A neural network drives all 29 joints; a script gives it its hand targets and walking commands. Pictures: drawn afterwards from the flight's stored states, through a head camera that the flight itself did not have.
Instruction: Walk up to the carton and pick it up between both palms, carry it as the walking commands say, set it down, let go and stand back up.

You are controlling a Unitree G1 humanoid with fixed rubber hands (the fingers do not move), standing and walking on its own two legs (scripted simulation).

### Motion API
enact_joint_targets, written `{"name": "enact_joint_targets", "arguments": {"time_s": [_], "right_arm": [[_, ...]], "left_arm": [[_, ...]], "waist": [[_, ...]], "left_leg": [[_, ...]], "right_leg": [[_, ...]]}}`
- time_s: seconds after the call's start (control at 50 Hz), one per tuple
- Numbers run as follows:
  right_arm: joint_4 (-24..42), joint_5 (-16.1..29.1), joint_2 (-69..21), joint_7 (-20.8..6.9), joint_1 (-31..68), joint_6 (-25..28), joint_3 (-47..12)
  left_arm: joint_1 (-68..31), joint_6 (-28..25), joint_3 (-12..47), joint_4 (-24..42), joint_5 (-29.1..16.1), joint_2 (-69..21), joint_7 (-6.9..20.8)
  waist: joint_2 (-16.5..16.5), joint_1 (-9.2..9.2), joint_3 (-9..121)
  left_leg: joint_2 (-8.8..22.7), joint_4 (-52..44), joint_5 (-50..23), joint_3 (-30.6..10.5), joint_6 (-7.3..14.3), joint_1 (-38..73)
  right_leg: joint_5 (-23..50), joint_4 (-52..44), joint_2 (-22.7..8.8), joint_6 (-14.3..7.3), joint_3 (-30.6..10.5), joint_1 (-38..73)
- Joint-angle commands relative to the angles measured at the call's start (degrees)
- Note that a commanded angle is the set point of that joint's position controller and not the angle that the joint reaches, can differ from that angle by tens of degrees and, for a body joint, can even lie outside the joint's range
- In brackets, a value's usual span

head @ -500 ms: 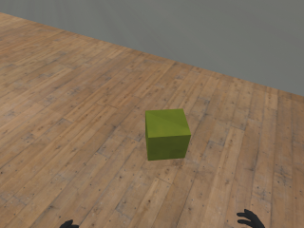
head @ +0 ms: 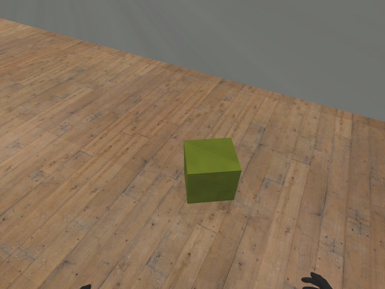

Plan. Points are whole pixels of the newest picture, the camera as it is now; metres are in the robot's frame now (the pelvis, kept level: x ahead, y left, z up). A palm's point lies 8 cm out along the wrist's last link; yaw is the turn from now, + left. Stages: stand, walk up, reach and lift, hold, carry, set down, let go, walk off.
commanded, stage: walk up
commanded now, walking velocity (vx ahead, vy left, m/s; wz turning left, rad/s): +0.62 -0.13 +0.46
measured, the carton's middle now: (209, 170) +0.92 -0.09 -0.61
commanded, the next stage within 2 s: none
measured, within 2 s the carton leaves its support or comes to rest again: neither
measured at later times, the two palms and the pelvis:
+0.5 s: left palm out of the picture +0.11 +0.25 -0.11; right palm (307, 252) +0.25 -0.26 -0.08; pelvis +0.10 -0.01 +0.02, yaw +0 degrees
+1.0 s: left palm (129, 200) +0.40 +0.19 -0.10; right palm (312, 236) +0.31 -0.31 -0.12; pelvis +0.29 -0.05 +0.00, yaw -3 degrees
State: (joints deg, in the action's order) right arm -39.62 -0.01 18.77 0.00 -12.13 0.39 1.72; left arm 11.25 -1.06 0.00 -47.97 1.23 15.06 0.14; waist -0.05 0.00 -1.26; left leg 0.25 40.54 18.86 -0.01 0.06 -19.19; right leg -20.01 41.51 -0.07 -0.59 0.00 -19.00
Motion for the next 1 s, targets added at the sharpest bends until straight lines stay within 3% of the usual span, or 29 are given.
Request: {"name": "enact_joint_targets", "arguments": {"time_s": [0.0, 0.04, 0.12, 0.16, 0.18, 0.2, 0.22, 0.24, 0.26, 0.3, 0.36, 0.44, 0.46, 0.5, 0.52, 0.54, 0.56, 0.58, 0.64, 0.68, 0.72, 0.76, 0.84, 0.86, 0.88, 0.9, 0.92, 0.96, 0.98], "right_arm": [[-1.2, -1.9, 5.7, -1.3, -0.2, 0.2, 2.1], [1.9, -1.8, 6.5, -1.3, 4.9, -1.2, 2.2], [-1.3, -2.2, 10.3, -0.5, -2.6, 0.2, 3.5], [-0.5, -2.5, 9.8, -0.7, 1.5, 0.1, 3.6], [0.3, -2.5, 8.7, -0.9, 4.7, 0.0, 3.5], [2.0, -2.3, 6.7, -1.2, 8.1, 0.1, 3.0], [4.0, -2.5, 3.0, -1.4, 11.9, 0.4, 2.2], [4.8, -2.8, 1.9, -1.5, 11.6, 0.6, 2.0], [4.1, -2.8, 1.9, -1.6, 10.6, 0.9, 2.1], [2.8, -2.9, 2.3, -2.2, 9.6, 1.6, 2.3], [2.9, -2.0, 1.4, -2.6, 11.2, 2.1, 1.5], [2.7, -1.0, -0.2, -2.8, 13.3, 2.4, 0.8], [1.7, -0.9, -0.4, -2.6, 10.7, 2.5, 0.9], [-4.2, -1.2, 0.9, -1.6, -3.5, 2.8, 1.4], [-6.7, -1.5, 4.8, -0.6, -12.2, 3.3, 3.0], [-8.6, -2.7, 12.0, 0.3, -19.5, 3.5, 4.9], [-8.1, -2.3, 13.6, 0.2, -20.2, 2.9, 4.9], [-7.0, -2.0, 11.0, 0.2, -17.7, 2.8, 4.4], [-4.8, -2.4, 5.0, 0.0, -8.6, 3.5, 2.9], [-5.0, -2.0, 5.9, -0.2, -8.6, 3.7, 2.9], [-5.7, -2.0, 6.8, 0.1, -9.9, 3.9, 3.3], [-5.5, -2.0, 5.2, -0.3, -5.2, 3.3, 2.8], [-6.0, -1.7, 6.1, -0.6, -5.6, 2.5, 3.5], [-5.4, -1.6, 5.2, -0.7, -6.2, 2.5, 3.3], [-3.9, -1.8, 2.0, -0.9, -5.9, 2.6, 2.3], [-0.9, -1.6, -1.5, -0.8, -6.3, 2.2, 1.4], [-1.0, -1.4, 0.1, -0.6, -4.8, 1.3, 2.4], [-3.6, -1.1, 1.1, -0.7, -6.5, 0.7, 3.6], [-4.6, -1.4, 1.2, -0.8, -6.1, 0.2, 3.5]], "left_arm": [[-1.6, 0.0, -4.6, 4.3, -0.5, 10.2, 1.3], [-3.4, 2.0, -2.8, 6.0, 0.6, 9.8, 2.7], [-0.7, 0.3, -2.6, 5.1, 0.4, 7.3, 2.8], [4.2, -0.2, -2.5, 3.6, 0.3, 6.7, 2.6], [7.7, -0.3, -2.8, 2.3, 0.4, 7.0, 2.5], [11.8, -0.3, -3.5, 1.2, 0.5, 9.6, 2.1], [14.5, -0.3, -4.6, 0.4, 0.7, 13.4, 1.7], [16.4, -0.2, -4.6, 0.0, 1.1, 15.6, 1.4], [15.4, -0.3, -4.5, 0.2, 1.0, 15.0, 1.2], [11.5, -1.0, -3.8, 0.9, 0.8, 12.3, 1.1], [12.6, -1.9, -3.6, -0.1, 0.8, 10.3, 0.7], [14.5, -1.8, -3.5, -2.5, 0.7, 10.6, 0.4], [12.6, -1.7, -3.3, -2.4, 0.5, 10.6, 0.4], [6.4, -2.0, -3.4, -1.1, -0.9, 10.7, 0.2], [4.5, -2.6, -3.0, -0.1, -1.2, 8.7, 0.2], [3.4, -2.9, -2.5, 2.3, -1.0, 4.6, 0.4], [1.6, -2.3, -3.7, 3.0, -0.1, 6.6, 0.3], [-1.0, -2.0, -3.8, 3.7, -0.1, 6.4, 0.6], [-0.5, -1.5, -2.6, 3.3, 0.5, 4.5, 2.3], [-2.1, -0.5, -2.4, 3.9, 0.8, 3.8, 3.3], [-3.3, -0.1, -2.7, 5.1, 0.6, 4.0, 3.9], [-3.0, -0.8, -1.5, 5.4, 0.1, 2.2, 4.3], [2.1, -1.0, -2.7, 3.1, 0.5, 3.2, 3.3], [8.6, -1.5, -3.7, 0.8, 0.8, 6.0, 2.6], [16.4, -2.1, -5.6, -1.6, 1.1, 10.8, 1.9], [21.1, -2.0, -6.6, -1.7, 0.5, 17.0, 1.2], [20.3, -1.3, -5.8, -1.2, 0.3, 17.6, 0.7], [8.7, -1.5, -4.8, 2.0, -0.1, 12.6, 0.8], [5.3, -1.6, -4.3, 2.3, 0.0, 10.4, 0.8]], "waist": [[-3.4, 0.22, 4.1], [-0.4, -0.21, -5.6], [6.7, -1.08, 3.5], [5.8, 2.12, 4.3], [2.9, 4.58, 4.3], [-3.7, 6.89, 2.8], [-17.5, 9.16, -1.1], [-16.6, 8.28, -4.2], [-11.4, 6.44, -5.3], [-5.1, 4.05, -5.2], [-7.1, 4.49, -3.7], [-10.0, 4.99, -3.8], [-9.3, 3.28, -2.6], [-5.6, -4.03, 5.4], [-1.6, -7.67, 10.8], [17.8, -9.60, 13.4], [11.7, -9.21, 12.1], [8.5, -8.31, 6.8], [8.0, -3.61, 1.5], [10.7, -3.59, 0.3], [8.4, -2.96, -0.5], [14.3, -1.75, -0.6], [11.1, 1.46, 0.2], [3.9, 3.65, 4.2], [-11.0, 6.86, 7.0], [-25.8, 7.64, 7.7], [-18.1, 6.53, 4.7], [-8.7, 2.58, -4.7], [-7.3, 1.63, -5.0]], "left_leg": [[9.7, -12.3, 22.8, -12.0, 5.6, -3.2], [7.8, -17.8, 28.1, -10.2, 3.3, -2.7], [16.2, -24.6, 27.4, -19.0, 7.5, 10.3], [15.6, -22.0, 25.0, -15.7, 6.7, 5.5], [12.4, -17.7, 23.2, -11.4, 4.9, 0.6], [7.1, -8.4, 20.2, -5.0, 1.8, -7.9], [1.0, 6.5, 15.5, 3.0, -0.9, -18.5], [1.4, 14.1, 14.6, 1.0, -0.9, -26.0], [3.4, 17.2, 10.3, -1.5, -0.8, -27.0], [4.7, 19.0, 5.3, -1.2, -1.4, -24.2], [3.3, 11.1, 5.8, 1.8, -2.4, -20.7], [1.8, -0.8, 5.2, 5.4, -2.1, -13.3], [0.7, -5.1, 3.5, 6.5, -2.0, -7.0], [-0.3, -15.2, -9.1, 7.5, -0.7, 19.1], [7.5, -17.2, -7.9, -3.0, 2.2, 33.7], [25.0, -23.9, -9.0, -26.2, 7.5, 43.4], [28.2, -24.4, -4.7, -30.9, 10.7, 38.7], [27.6, -24.2, -4.6, -28.7, 12.0, 34.5], [20.0, -24.8, -5.3, -12.9, 7.3, 24.0], [18.9, -27.0, -10.0, -9.1, 7.1, 20.0], [20.0, -27.1, -17.6, -7.5, 6.9, 17.2], [14.0, -27.4, -7.2, 0.7, 5.7, 10.7], [12.6, -18.7, -12.2, 2.8, 4.0, 7.1], [10.4, -8.9, -10.6, 3.9, 2.8, 5.7], [5.4, 8.0, -1.4, 6.8, 0.5, -3.8], [0.2, 22.0, 18.4, 4.0, -0.5, -13.8], [2.3, 27.2, 18.1, -1.3, 0.4, -14.8], [5.6, 31.1, 8.1, -0.8, -0.2, -14.3], [5.8, 29.2, 5.0, -0.2, -0.9, -11.0]], "right_leg": [[-23.4, -13.1, -8.8, -2.2, -8.0, 0.6], [-23.0, -16.0, -4.5, -2.5, -9.3, -10.8], [-9.6, -6.1, -1.9, -0.2, -1.8, -7.8], [-8.0, -8.2, -1.7, -0.9, -1.0, 0.5], [-9.5, -12.7, -2.6, -1.8, -3.4, 6.1], [-14.8, -20.2, -6.3, -4.0, -11.8, 12.8], [-23.2, -31.1, -14.3, -6.7, -26.5, 15.4], [-24.3, -34.5, -20.2, -8.8, -39.3, 17.0], [-25.0, -34.8, -20.9, -10.4, -40.4, 16.7], [-14.4, -32.9, -17.8, -10.1, -33.5, 16.4], [14.0, -28.0, -14.2, -9.7, -22.3, 20.5], [32.9, -24.1, -13.8, -9.9, -16.5, 21.8], [34.1, -22.3, -12.1, -8.8, -14.2, 18.6], [36.0, -10.8, -6.4, -5.2, -7.2, 6.8], [29.6, 2.7, -2.8, -2.5, -3.4, -5.2], [-4.9, 19.2, 3.1, 0.2, 1.2, -21.4], [-11.8, 24.9, 0.1, -0.6, -3.4, -21.4], [-10.5, 28.4, -1.9, -0.6, -4.0, -25.5], [-2.0, 20.4, -5.7, 0.7, -1.8, -22.7], [0.7, 13.9, -4.4, 2.0, 1.0, -18.6], [3.2, 8.7, -5.1, 3.1, 1.3, -16.5], [4.9, -2.1, -3.7, 3.0, 4.3, -6.6], [11.3, -12.1, -0.5, 2.0, 9.3, 5.8], [10.1, -12.6, -0.8, 1.2, 8.3, 12.6], [7.7, -17.4, -11.3, -1.6, -7.3, 20.9], [1.1, -27.4, -23.1, -5.4, -30.9, 23.7], [-8.4, -31.2, -24.6, -7.7, -37.6, 19.0], [-12.0, -32.7, -20.4, -8.8, -29.7, 5.7], [-10.0, -32.5, -17.0, -6.7, -24.1, 1.8]]}}
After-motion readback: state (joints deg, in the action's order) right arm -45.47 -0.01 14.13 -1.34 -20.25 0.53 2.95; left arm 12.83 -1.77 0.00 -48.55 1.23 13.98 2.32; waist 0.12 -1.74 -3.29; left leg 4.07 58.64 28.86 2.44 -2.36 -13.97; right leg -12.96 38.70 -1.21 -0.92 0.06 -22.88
